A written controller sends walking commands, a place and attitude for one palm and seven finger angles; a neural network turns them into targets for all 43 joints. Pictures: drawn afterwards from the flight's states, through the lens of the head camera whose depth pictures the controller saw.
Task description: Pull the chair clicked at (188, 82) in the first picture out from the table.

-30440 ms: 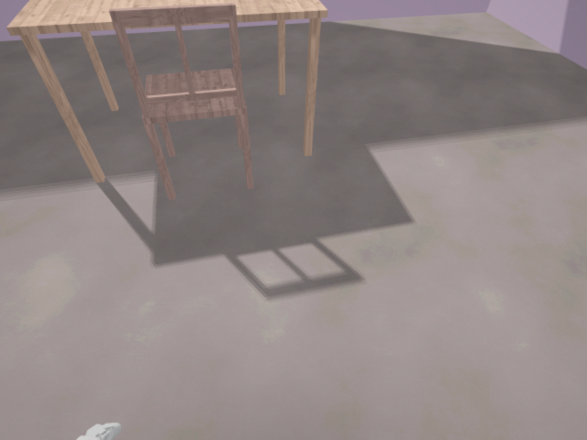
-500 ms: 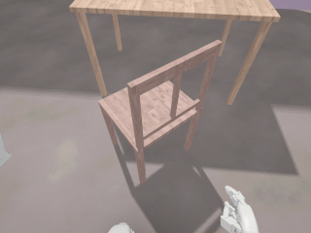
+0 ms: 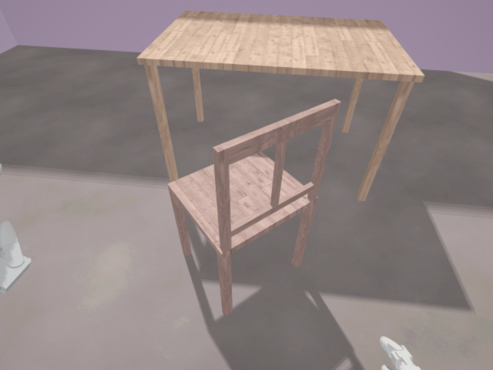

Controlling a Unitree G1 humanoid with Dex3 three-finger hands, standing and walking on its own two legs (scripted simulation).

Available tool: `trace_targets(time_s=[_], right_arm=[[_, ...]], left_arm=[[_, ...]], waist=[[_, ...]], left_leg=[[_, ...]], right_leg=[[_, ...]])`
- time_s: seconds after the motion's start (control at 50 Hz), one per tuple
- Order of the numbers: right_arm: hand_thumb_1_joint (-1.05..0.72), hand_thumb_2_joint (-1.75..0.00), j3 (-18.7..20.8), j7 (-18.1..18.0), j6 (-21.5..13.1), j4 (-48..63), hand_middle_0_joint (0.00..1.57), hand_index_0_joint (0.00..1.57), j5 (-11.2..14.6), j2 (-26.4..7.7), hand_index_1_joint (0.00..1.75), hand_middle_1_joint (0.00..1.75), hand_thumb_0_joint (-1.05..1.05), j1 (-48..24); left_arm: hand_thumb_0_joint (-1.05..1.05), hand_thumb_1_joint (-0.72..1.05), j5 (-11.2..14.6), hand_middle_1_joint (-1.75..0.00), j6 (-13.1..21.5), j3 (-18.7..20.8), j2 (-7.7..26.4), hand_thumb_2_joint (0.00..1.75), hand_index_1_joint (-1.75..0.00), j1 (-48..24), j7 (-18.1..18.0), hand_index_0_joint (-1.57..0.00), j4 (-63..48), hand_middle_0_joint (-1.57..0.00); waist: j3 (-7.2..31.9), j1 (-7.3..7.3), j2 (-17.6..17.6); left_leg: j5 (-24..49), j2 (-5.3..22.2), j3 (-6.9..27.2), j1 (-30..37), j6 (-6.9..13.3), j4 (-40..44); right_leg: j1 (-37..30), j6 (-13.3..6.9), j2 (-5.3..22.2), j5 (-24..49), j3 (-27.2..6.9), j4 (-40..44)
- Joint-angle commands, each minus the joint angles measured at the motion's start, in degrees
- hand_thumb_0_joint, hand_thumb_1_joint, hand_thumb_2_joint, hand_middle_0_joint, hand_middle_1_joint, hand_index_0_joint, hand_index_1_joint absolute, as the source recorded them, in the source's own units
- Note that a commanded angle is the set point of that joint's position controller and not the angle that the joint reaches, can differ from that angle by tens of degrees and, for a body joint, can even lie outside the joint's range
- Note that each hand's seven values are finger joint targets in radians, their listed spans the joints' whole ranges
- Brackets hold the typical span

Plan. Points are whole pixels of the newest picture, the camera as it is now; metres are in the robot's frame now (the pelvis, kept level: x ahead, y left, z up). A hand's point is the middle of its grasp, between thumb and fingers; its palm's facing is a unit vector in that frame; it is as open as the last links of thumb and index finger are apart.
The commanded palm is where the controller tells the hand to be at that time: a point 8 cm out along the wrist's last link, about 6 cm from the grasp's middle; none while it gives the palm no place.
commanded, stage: stop stepping back and stand still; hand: left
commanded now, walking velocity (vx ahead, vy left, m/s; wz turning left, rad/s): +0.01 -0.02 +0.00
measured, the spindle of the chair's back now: (277, 174) +0.67 -0.04 -0.10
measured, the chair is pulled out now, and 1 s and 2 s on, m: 0.45 0.45 0.45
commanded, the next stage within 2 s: let the arm hang, fingers relaxed in 0.10 s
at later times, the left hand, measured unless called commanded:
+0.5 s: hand out of the picture +0.09 +0.18 -0.16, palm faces +0.08 -0.99 -0.13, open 7.1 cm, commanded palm none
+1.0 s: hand out of the picture +0.04 +0.19 -0.16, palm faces +0.04 -0.97 -0.22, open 7.4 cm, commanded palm none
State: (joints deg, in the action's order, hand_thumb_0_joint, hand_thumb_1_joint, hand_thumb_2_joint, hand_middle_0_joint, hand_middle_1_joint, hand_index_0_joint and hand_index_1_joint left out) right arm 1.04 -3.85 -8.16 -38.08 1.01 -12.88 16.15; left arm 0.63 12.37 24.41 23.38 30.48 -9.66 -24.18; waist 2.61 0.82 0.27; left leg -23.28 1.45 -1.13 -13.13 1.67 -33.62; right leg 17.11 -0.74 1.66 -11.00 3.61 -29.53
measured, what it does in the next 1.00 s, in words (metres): stands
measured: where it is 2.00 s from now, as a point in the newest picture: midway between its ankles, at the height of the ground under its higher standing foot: outside the picture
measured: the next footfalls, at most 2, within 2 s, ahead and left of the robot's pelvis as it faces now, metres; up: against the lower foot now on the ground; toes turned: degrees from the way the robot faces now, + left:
none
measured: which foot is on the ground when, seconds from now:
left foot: down 0.00-1.00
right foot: down 0.00-1.00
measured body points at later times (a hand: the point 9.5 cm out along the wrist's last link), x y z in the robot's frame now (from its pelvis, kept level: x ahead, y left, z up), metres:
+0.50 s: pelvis +0.02 +0.02 +0.00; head +0.04 +0.04 +0.45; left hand +0.09 +0.23 -0.15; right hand +0.08 -0.23 -0.13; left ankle +0.00 +0.13 -0.73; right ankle +0.06 -0.11 -0.73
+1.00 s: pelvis +0.03 +0.01 +0.01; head +0.04 +0.00 +0.46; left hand +0.04 +0.25 -0.14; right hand +0.03 -0.20 -0.16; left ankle +0.00 +0.13 -0.73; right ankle +0.06 -0.11 -0.73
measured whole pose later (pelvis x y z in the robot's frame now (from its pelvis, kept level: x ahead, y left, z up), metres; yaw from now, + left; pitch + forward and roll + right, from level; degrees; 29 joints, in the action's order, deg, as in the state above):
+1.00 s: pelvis +0.03 +0.01 +0.01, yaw +1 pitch -1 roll +0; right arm -0.5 -1.3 0.3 -59.4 -0.9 -8.0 19.6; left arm -0.2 -0.5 -0.5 9.2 16.4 -1.6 61.2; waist -2.1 0.0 1.7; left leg -16.5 0.0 -0.9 -7.3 0.3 -24.9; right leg 12.8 0.7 1.9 -11.5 1.7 -25.5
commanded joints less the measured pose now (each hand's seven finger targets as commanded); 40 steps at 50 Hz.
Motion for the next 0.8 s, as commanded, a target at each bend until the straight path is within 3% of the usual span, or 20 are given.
trace_targets(time_s=[0.0,0.04,0.06,0.08,0.12,0.14,0.16,0.18,0.2,0.22,0.26,0.32,0.38,0.42,0.46,0.52,0.66,0.7,0.78], right_arm=[[-0.90,-0.90,1.16,-0.47,-3.22,9.11,0.20,0.20,-0.40,-6.77,0.30,0.30,0.00,-6.80],[-0.90,-0.90,0.97,-0.41,-3.06,9.63,0.20,0.20,0.14,-6.88,0.30,0.30,0.00,-7.81],[-0.90,-0.90,0.73,-0.29,-2.88,10.03,0.20,0.20,0.33,-6.28,0.30,0.30,0.00,-8.46],[-0.90,-0.90,0.84,-0.02,-2.97,10.22,0.20,0.20,0.46,-6.24,0.30,0.30,0.00,-8.64],[-0.90,-0.90,0.93,0.34,-3.31,10.37,0.20,0.20,0.10,-6.00,0.30,0.30,0.00,-8.85],[-0.90,-0.90,1.06,0.39,-3.52,10.12,0.20,0.20,-0.25,-5.89,0.30,0.30,0.00,-8.90],[-0.90,-0.90,0.79,0.51,-3.57,9.92,0.20,0.20,-0.65,-5.27,0.30,0.30,0.00,-8.68],[-0.90,-0.90,4.73,4.60,-2.67,-4.30,0.20,0.20,-2.09,-12.95,0.30,0.30,0.00,-6.18],[-0.90,-0.90,3.61,4.64,1.24,-3.85,0.20,0.20,-1.66,-6.49,0.30,0.30,0.00,-1.63],[-0.90,-0.90,2.91,4.59,2.66,-3.04,0.20,0.20,-1.90,-5.52,0.30,0.30,0.00,-0.66],[-0.90,-0.90,2.14,4.64,4.28,-2.49,0.20,0.20,-2.48,-5.67,0.30,0.30,0.00,-0.15],[-0.90,-0.90,1.98,4.33,5.23,-2.48,0.20,0.20,-3.07,-7.94,0.30,0.30,0.00,-2.21],[-0.90,-0.90,1.20,3.72,5.83,-4.54,0.20,0.20,-2.91,-8.02,0.30,0.30,0.00,-2.88],[-0.90,-0.90,0.69,3.44,6.00,-6.70,0.20,0.20,-2.47,-6.73,0.30,0.30,0.00,-1.60],[-0.90,-0.90,0.24,3.06,6.36,-8.65,0.20,0.20,-2.38,-6.04,0.30,0.30,0.00,-0.92],[-0.90,-0.90,0.33,2.66,6.73,-10.69,0.20,0.20,-2.57,-4.25,0.30,0.30,0.00,1.12],[-0.90,-0.90,0.36,2.56,7.76,-14.43,0.20,0.20,-2.20,-3.95,0.30,0.30,0.00,5.38],[-0.90,-0.90,0.25,2.55,7.68,-15.47,0.20,0.20,-2.15,-3.55,0.30,0.30,0.00,6.69],[-0.90,-0.90,-0.04,2.45,7.53,-17.29,0.20,0.20,-2.00,-2.72,0.30,0.30,0.00,7.97]], left_arm=[[0.00,0.90,0.25,-0.30,2.07,2.75,8.41,0.90,-0.30,-9.57,-0.86,-0.20,-8.76,-0.20],[0.00,0.90,-0.13,-0.30,1.88,2.90,8.49,0.90,-0.30,-8.60,-1.08,-0.20,-9.89,-0.20],[0.00,0.90,-0.56,-0.30,1.69,3.17,8.53,0.90,-0.30,-8.71,-1.14,-0.20,-10.78,-0.20],[0.00,0.90,-0.86,-0.30,1.50,3.10,8.44,0.90,-0.30,-8.40,-0.99,-0.20,-10.89,-0.20],[0.00,0.90,-0.98,-0.30,1.66,4.13,9.89,0.90,-0.30,-8.08,-0.97,-0.20,-13.15,-0.20],[0.00,0.90,-0.76,-0.30,1.93,6.08,12.22,0.90,-0.30,-7.28,-1.03,-0.20,-14.13,-0.20],[0.00,0.90,-0.50,-0.30,2.25,5.57,11.39,0.90,-0.30,-6.88,-0.83,-0.20,-14.59,-0.20],[0.00,0.90,-4.36,-0.30,-7.52,-17.84,-0.77,0.90,-0.30,-7.37,7.85,-0.20,31.97,-0.20],[0.00,0.90,-3.23,-0.30,-11.37,-17.37,-4.40,0.90,-0.30,-5.13,9.39,-0.20,33.78,-0.20],[0.00,0.90,-3.20,-0.30,-12.37,-17.99,-5.07,0.90,-0.30,-4.88,9.68,-0.20,33.39,-0.20],[0.00,0.90,-2.82,-0.30,-12.41,-18.91,-5.27,0.90,-0.30,-8.90,9.63,-0.20,37.14,-0.20],[0.00,0.90,-2.43,-0.30,-12.53,-19.97,-4.26,0.90,-0.30,-12.64,9.35,-0.20,45.11,-0.20],[0.00,0.90,-2.12,-0.30,-12.89,-20.78,-3.39,0.90,-0.30,-13.48,8.83,-0.20,54.37,-0.20],[0.00,0.90,-1.76,-0.30,-12.45,-21.46,-3.13,0.90,-0.30,-13.17,8.64,-0.20,60.45,-0.20],[0.00,0.90,-1.34,-0.30,-12.44,-22.07,-3.22,0.90,-0.30,-13.34,8.50,-0.20,65.25,-0.20],[0.00,0.90,-1.48,-0.30,-12.52,-21.63,-5.39,0.90,-0.30,-12.00,8.24,-0.20,70.16,-0.20],[0.00,0.90,-1.19,-0.30,-12.73,-23.30,-6.01,0.90,-0.30,-13.28,8.49,-0.20,78.02,-0.20],[0.00,0.90,-1.16,-0.30,-12.54,-23.52,-6.23,0.90,-0.30,-12.96,8.41,-0.20,79.47,-0.20],[0.00,0.90,-0.98,-0.30,-12.15,-23.69,-6.33,0.90,-0.30,-12.06,8.12,-0.20,81.48,-0.20]], waist=[[-4.58,-2.14,1.85],[-4.50,-1.25,10.75],[-4.44,-0.81,10.88],[-5.10,-0.46,8.17],[-4.80,-0.45,2.34],[-3.52,-0.43,0.64],[-2.52,-0.68,-0.93],[-5.59,-3.81,-2.34],[0.45,-2.93,-4.31],[-0.01,-3.13,-3.97],[0.90,-2.50,-5.89],[0.85,-1.14,-7.80],[0.98,-0.03,-3.87],[2.40,-0.26,1.75],[1.05,-0.34,8.25],[1.01,-0.30,13.31],[-7.46,-0.64,1.93],[-7.30,-0.78,-0.76],[-5.21,-0.92,-2.67]], left_leg=[[-4.74,3.21,5.39,-1.45,3.01,12.87],[-13.62,8.63,12.08,-6.92,4.55,20.89],[-16.07,9.31,12.15,-11.92,4.74,21.74],[-15.94,8.27,10.73,-14.55,4.10,20.72],[-4.67,5.20,7.03,-10.92,2.95,14.96],[0.46,3.71,5.42,-8.66,2.16,12.24],[2.62,2.31,4.16,-7.07,1.37,10.68],[14.58,1.42,3.48,-8.27,0.52,-2.49],[11.82,0.76,2.70,-4.40,-0.80,-2.36],[8.37,0.68,2.32,-3.40,-1.03,-2.59],[12.06,1.84,6.02,-6.25,0.56,0.13],[21.95,4.10,10.80,-7.95,2.18,4.81],[27.18,3.72,9.29,-5.23,1.60,6.77],[26.95,2.63,6.70,-1.59,0.54,6.94],[24.49,3.03,6.04,-0.79,0.49,9.11],[17.75,3.31,5.78,-0.84,0.78,11.02],[6.16,4.22,7.30,-4.22,1.52,15.57],[7.61,3.91,6.56,-3.11,1.47,15.06],[11.61,3.34,5.34,-0.22,1.33,13.91]], right_leg=[[2.87,-1.49,4.18,-18.30,-8.82,7.41],[-1.33,0.83,0.33,-12.45,-3.84,-0.83],[-5.76,1.27,-0.07,-9.85,-3.17,-2.50],[-8.13,1.53,-0.27,-8.60,-3.54,-1.02],[-8.13,0.84,1.06,-3.98,-5.85,4.71],[-8.01,0.20,2.48,-1.99,-8.23,7.08],[-7.71,-0.34,3.52,-2.14,-10.02,8.64],[1.23,-2.61,8.07,16.69,-7.89,-1.52],[1.44,-3.48,8.80,10.36,-8.94,0.94],[3.82,-3.19,9.02,2.92,-8.32,2.50],[2.13,-2.30,6.97,1.06,-5.26,-0.27],[-3.87,-1.53,4.23,8.53,-4.77,-2.72],[-7.40,-1.55,3.97,11.56,-5.38,-1.59],[-8.79,-2.11,4.59,12.67,-6.58,0.00],[-8.77,-1.94,3.98,8.92,-5.97,1.72],[-9.57,-1.77,3.36,4.25,-4.55,3.89],[-6.34,-1.65,3.08,-2.31,-4.88,7.81],[-6.37,-1.62,3.49,-1.38,-5.41,8.31],[-6.97,-1.68,4.02,0.97,-6.17,8.53]])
